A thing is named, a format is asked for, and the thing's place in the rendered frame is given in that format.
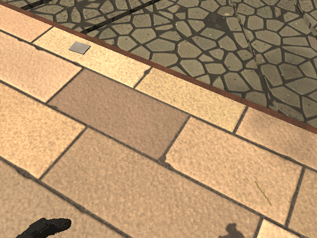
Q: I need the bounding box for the left robot hand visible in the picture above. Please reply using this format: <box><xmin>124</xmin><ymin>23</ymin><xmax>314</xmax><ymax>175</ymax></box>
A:
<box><xmin>16</xmin><ymin>217</ymin><xmax>71</xmax><ymax>238</ymax></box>

